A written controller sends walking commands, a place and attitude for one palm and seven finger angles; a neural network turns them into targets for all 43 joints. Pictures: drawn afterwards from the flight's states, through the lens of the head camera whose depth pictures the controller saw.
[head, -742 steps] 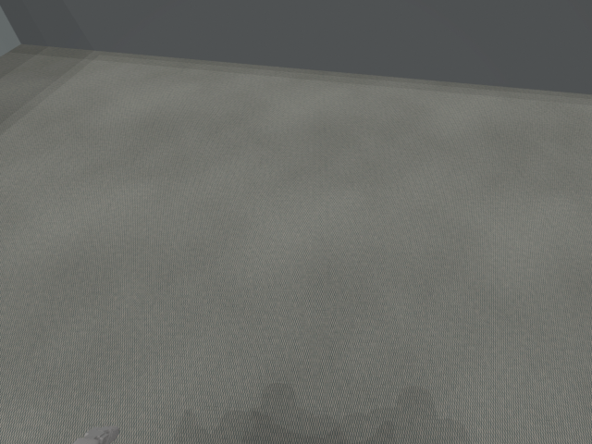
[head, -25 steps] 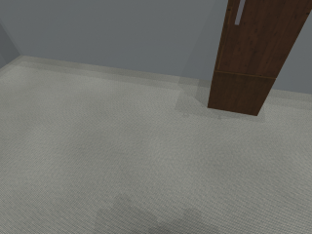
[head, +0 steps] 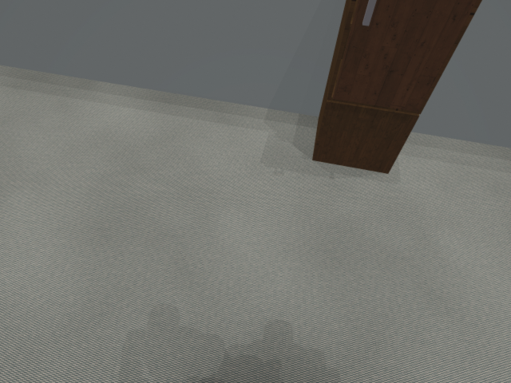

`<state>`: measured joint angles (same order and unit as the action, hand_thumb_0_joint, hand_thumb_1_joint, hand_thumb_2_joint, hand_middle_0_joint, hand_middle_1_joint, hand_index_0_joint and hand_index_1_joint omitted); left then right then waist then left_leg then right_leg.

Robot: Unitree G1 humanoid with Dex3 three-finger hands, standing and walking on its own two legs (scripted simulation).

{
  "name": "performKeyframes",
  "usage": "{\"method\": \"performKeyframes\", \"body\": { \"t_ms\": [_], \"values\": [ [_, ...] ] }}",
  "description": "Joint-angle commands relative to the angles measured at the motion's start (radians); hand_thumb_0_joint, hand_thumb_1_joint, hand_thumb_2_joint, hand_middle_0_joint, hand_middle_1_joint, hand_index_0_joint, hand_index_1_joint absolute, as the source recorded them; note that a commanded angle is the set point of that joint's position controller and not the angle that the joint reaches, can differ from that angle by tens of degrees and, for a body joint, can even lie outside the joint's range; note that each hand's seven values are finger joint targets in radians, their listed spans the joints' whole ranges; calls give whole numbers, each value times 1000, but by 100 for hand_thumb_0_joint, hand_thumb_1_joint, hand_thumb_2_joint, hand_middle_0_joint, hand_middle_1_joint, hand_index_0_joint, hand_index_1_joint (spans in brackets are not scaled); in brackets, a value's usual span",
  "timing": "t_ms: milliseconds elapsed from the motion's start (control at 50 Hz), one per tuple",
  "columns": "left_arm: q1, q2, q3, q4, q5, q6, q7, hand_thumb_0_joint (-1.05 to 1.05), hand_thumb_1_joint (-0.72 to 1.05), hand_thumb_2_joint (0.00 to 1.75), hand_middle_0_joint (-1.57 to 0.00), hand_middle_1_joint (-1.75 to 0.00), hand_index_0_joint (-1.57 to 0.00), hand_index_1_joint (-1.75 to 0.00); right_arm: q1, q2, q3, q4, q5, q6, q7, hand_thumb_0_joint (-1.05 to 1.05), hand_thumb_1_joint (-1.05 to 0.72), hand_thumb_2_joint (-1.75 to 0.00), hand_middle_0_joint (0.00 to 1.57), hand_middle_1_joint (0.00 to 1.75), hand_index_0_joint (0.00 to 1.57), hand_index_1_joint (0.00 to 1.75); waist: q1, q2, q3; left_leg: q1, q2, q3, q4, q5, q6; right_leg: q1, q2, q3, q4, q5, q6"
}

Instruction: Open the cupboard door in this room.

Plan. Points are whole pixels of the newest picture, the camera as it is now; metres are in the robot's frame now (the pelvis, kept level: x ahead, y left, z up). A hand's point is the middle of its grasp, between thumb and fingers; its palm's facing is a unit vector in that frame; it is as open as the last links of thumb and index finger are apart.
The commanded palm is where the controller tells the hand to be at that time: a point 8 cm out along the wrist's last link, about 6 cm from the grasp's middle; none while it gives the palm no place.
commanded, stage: stand and wait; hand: left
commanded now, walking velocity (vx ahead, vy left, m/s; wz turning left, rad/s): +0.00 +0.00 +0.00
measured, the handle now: out of the picture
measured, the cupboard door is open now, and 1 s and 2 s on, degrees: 0 0 0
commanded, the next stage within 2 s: turn or walk to find it in 0.28 s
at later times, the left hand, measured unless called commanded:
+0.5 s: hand out of the picture +0.03 +0.16 -0.17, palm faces -0.03 -0.98 -0.22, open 7.3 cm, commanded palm none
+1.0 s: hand out of the picture +0.02 +0.14 -0.18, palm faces +0.01 -0.99 -0.16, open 7.3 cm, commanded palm none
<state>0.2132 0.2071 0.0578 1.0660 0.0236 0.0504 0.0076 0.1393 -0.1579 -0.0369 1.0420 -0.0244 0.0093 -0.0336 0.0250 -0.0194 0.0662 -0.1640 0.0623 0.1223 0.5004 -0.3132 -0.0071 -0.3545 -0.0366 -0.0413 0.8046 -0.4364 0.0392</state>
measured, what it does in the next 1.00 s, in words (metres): steps on the spot: right foot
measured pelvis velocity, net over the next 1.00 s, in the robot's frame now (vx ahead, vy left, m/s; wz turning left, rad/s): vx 0.03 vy -0.02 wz -0.03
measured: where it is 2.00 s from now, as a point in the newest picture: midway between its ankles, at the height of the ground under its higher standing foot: outside the picture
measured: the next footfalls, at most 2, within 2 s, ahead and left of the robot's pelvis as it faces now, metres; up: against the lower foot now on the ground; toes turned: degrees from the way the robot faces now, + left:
right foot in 0.08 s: +0.04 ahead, -0.13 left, +0.00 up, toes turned -6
left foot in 2.00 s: +0.30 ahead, +0.02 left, +0.00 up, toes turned -23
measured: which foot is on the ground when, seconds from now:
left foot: down 0.00-1.00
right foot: up 0.00-0.06, down 0.08-1.00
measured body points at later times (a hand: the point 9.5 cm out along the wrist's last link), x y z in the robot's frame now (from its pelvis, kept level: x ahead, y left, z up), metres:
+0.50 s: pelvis +0.00 -0.03 +0.00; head +0.00 -0.03 +0.45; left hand +0.04 +0.21 -0.15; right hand -0.06 -0.25 -0.16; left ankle -0.03 +0.12 -0.74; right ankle +0.00 -0.13 -0.74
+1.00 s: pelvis +0.03 -0.02 +0.01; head +0.03 -0.02 +0.46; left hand +0.02 +0.19 -0.16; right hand +0.04 -0.25 -0.15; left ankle -0.01 +0.11 -0.74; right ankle +0.00 -0.13 -0.74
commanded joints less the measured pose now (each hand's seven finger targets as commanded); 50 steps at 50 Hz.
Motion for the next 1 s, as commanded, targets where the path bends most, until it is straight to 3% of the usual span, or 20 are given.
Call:
{"method": "performKeyframes", "body": {
  "t_ms": [0, 20, 60, 80, 100, 120, 160, 200, 260, 320, 360, 420, 480, 540, 560, 600, 640, 680, 720, 980],
  "values": [
    [53, 35, -9, -38, -4, -33, -1, 0, 90, 90, -20, -30, -20, -30, 53, -182, -43, -20, 4, -13, -4, 0, -90, -90, 20, 30, 20, 30, -8, 168, -44, 2, 189, -133, -69, 460, 109, 117, -2, -45, -279, 178, -1],
    [77, 51, -8, -28, -2, -42, 2, 0, 90, 90, -20, -30, -20, -30, 63, -168, -42, -19, 8, -15, -1, 0, -90, -90, 20, 30, 20, 30, -1, 119, -62, -16, 152, -113, -22, 389, 70, 180, -19, -29, -381, 292, -5],
    [68, 143, -3, -23, -1, -56, 13, 0, 90, 90, -20, -30, -20, -30, 84, -96, -27, -31, 20, -15, 7, 0, -90, -90, 20, 30, 20, 30, -21, -74, -90, -136, 47, -32, 61, 81, -5, 271, -218, 179, -408, 560, -84],
    [45, 172, 5, -27, -4, -61, 13, 0, 90, 90, -20, -30, -20, -30, 81, -79, -19, -33, 19, -1, 3, 0, -90, -90, 20, 30, 20, 30, -19, -193, -85, -120, 11, -31, 71, -91, -26, 199, -261, 239, -469, 494, -142],
    [32, 168, 3, -30, -4, -62, 13, 0, 90, 90, -20, -30, -20, -30, 63, -88, -17, -31, 14, 8, 3, 0, -90, -90, 20, 30, 20, 30, -8, -225, -51, -95, 14, -48, 102, -148, -23, 128, -256, 257, -518, 412, -166],
    [3, 151, -2, -30, -3, -60, 14, 0, 90, 90, -20, -30, -20, -30, 79, -89, -16, -21, 10, 7, 4, 0, -90, -90, 20, 30, 20, 30, -22, -208, -18, -93, 18, -60, 98, -122, -19, 108, -235, 233, -517, 401, -169],
    [-30, 130, -10, -29, -11, -62, 16, 0, 90, 90, -20, -30, -20, -30, 153, -80, -6, 20, 12, -3, 5, 0, -90, -90, 20, 30, 20, 30, -50, -124, -58, -27, 28, -73, -11, 39, -13, 132, -191, 162, -455, 448, -140],
    [-29, 103, -18, -27, -17, -63, 17, 0, 90, 90, -20, -30, -20, -30, 176, -92, 0, 43, 11, -16, 4, 0, -90, -90, 20, 30, 20, 30, -41, -58, -90, 36, 60, -92, -99, 197, -8, 140, -122, 89, -418, 417, -89],
    [-15, 84, -24, -7, -18, -56, 16, 0, 90, 90, -20, -30, -20, -30, 148, -97, 7, 58, 12, -28, 6, 0, -90, -90, 20, 30, 20, 30, -16, 60, -33, -22, 85, -113, -156, 207, 5, 169, -84, 54, -422, 339, -53],
    [7, 83, -18, 4, -15, -53, 9, 0, 90, 90, -20, -30, -20, -30, 189, -108, 2, 68, 5, -28, 5, 0, -90, -90, 20, 30, 20, 30, -19, 67, -42, -5, 81, -94, -163, 31, 8, 156, -65, 64, -427, 163, -65],
    [-1, 82, -11, -10, -9, -46, -1, 0, 90, 90, -20, -30, -20, -30, 208, -124, -8, 63, 1, -22, 8, 0, -90, -90, 20, 30, 20, 30, -23, 102, 8, -37, 109, -125, -216, -180, 27, 88, -33, 45, -393, 4, -65],
    [5, 48, -9, -28, -1, -48, -12, 0, 90, 90, -20, -30, -20, -30, 223, -154, -23, 54, 2, -21, 8, 0, -90, -90, 20, 30, 20, 30, -24, 166, 75, -81, 177, -202, -280, -313, 69, 23, 10, -19, -272, 9, -53],
    [81, 32, -18, 0, -2, -62, -5, 0, 90, 90, -20, -30, -20, -30, 214, -121, -14, 48, 8, -30, 5, 0, -90, -90, 20, 30, 20, 30, 3, 85, 56, -108, 140, -133, -182, -79, 54, 126, -24, 15, -345, 158, -54],
    [172, 99, -7, 52, -12, -80, 12, 0, 90, 90, -20, -30, -20, -30, 220, -53, 5, 40, 11, -25, 0, 0, -90, -90, 20, 30, 20, 30, 5, -198, 41, -175, 14, -2, 50, -56, -16, 209, -208, 271, -527, 326, -145],
    [174, 91, -10, 58, -14, -84, 16, 0, 90, 90, -20, -30, -20, -30, 205, -52, 8, 42, 10, -23, -1, 0, -90, -90, 20, 30, 20, 30, 7, -180, 45, -167, 27, -28, 84, -97, -17, 198, -232, 286, -542, 445, -173],
    [138, 68, -19, 62, -15, -89, 23, 0, 90, 90, -20, -30, -20, -30, 226, -44, 10, 61, 15, -23, -4, 0, -90, -90, 20, 30, 20, 30, -21, -128, -5, -116, 38, -53, 63, -62, -16, 225, -212, 216, -486, 659, -179],
    [97, 52, -27, 59, -21, -88, 26, 0, 90, 90, -20, -30, -20, -30, 281, -42, 12, 94, 19, -28, -5, 0, -90, -90, 20, 30, 20, 30, -50, -75, -67, 8, 48, -64, -53, 149, -11, 198, -154, 129, -431, 627, -136],
    [93, 30, -32, 57, -21, -84, 26, 0, 90, 90, -20, -30, -20, -30, 271, -58, 12, 107, 17, -38, -7, 0, -90, -90, 20, 30, 20, 30, -43, -1, -71, 77, 81, -72, -91, 283, 0, 152, -89, 75, -420, 511, -87],
    [107, 29, -34, 68, -20, -81, 25, 0, 90, 90, -20, -30, -20, -30, 246, -64, 11, 108, 19, -45, -11, 0, -90, -90, 20, 30, 20, 30, -35, 65, -60, 84, 92, -74, -91, 381, 11, 172, -79, 60, -408, 533, -69],
    [117, 48, -41, 73, -15, -80, 31, 0, 90, 90, -20, -30, -20, -30, 187, -100, 5, 94, 16, -42, -16, 0, -90, -90, 20, 30, 20, 30, -28, 39, -13, 80, 87, -88, -139, 364, 16, 196, -90, 52, -438, 528, -63]
  ]
}}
